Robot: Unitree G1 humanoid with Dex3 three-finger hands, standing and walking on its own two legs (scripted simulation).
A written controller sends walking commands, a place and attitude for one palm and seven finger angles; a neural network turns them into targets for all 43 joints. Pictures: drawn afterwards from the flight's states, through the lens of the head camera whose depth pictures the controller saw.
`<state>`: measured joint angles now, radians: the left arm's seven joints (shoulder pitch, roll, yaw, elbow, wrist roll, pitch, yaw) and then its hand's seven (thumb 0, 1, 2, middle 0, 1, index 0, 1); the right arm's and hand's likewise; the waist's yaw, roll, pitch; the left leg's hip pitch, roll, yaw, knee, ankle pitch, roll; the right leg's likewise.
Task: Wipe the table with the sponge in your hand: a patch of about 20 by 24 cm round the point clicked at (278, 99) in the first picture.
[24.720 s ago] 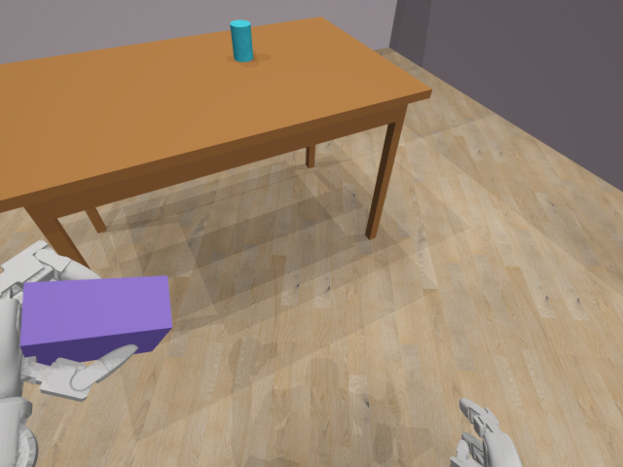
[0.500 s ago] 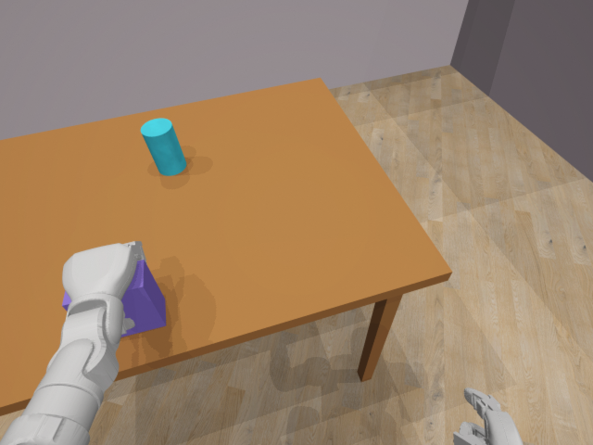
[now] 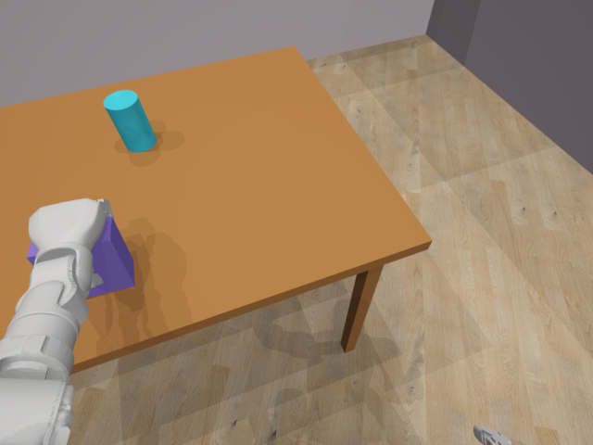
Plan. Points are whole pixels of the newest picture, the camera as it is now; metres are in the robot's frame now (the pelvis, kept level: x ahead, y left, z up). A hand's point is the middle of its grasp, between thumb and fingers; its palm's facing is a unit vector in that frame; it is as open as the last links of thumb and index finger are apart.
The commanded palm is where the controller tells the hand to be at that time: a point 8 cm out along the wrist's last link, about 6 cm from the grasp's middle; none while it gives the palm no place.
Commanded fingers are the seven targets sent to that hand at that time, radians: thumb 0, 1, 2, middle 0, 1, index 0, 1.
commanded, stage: wipe forward along the first lane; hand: left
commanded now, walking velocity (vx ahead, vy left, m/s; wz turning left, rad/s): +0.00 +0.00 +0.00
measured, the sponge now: (92, 267) +0.36 +0.34 -0.01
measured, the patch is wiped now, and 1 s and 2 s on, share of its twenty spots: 0.20 0.35 0.55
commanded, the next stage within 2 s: slide across to the middle lane in 0.64 s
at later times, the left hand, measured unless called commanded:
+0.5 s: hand (82, 218) +0.43 +0.36 +0.02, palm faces -0.17 +0.04 -0.98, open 9.5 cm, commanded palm +0.43 +0.36 +0.06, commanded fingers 0.00 0.10 1.30 -1.20 -1.60 -1.20 -1.60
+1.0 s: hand (88, 195) +0.47 +0.37 +0.02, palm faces -0.15 +0.02 -0.99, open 9.5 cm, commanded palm +0.47 +0.34 +0.08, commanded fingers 0.00 0.10 1.30 -1.20 -1.60 -1.20 -1.60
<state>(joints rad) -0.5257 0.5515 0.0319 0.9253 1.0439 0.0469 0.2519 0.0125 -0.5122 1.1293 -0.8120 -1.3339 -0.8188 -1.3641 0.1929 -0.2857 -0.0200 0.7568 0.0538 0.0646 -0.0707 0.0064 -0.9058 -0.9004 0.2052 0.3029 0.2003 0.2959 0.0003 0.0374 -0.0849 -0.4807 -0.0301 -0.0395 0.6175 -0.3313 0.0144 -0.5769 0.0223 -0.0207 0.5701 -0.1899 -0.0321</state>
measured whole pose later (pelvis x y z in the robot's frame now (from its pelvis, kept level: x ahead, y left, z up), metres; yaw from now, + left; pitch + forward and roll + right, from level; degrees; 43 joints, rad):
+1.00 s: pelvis +0.03 +0.03 -0.01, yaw -1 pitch +20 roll -3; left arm -0.79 0.67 0.00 1.11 1.03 0.02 0.23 0.01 -0.51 1.14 -0.80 -1.36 -0.81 -1.40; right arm 0.31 -0.27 -0.03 0.78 0.04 0.13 -0.05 0.00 -0.91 -0.90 0.21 0.30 0.20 0.30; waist -0.05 0.05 -0.13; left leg -0.64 -0.03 -0.05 0.71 -0.41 0.04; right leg -0.70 0.03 -0.03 0.59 -0.23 0.00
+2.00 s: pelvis +0.04 +0.01 +0.01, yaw -1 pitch +13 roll -1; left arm -0.67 0.39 -0.11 1.01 1.01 0.23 0.33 -0.02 -0.46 1.13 -0.74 -1.43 -0.75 -1.47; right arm 0.22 -0.27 -0.03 0.78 0.05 0.14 -0.02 0.00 -0.91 -0.90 0.20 0.30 0.20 0.30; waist -0.02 0.05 -0.12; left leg -0.43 -0.02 -0.03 0.55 -0.35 0.03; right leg -0.53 0.03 -0.01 0.50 -0.21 -0.02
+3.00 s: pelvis +0.05 +0.02 +0.01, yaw -1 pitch +7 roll -1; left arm -0.22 0.26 -0.28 0.40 1.02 0.47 0.29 0.03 -0.44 1.11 -0.71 -1.45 -0.73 -1.48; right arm 0.07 -0.25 0.01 0.67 0.08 0.16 0.01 0.01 -0.91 -0.90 0.20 0.30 0.20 0.30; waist 0.07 0.07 -0.13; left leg -0.28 -0.04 -0.02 0.54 -0.38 0.04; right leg -0.40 0.01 0.00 0.53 -0.26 -0.01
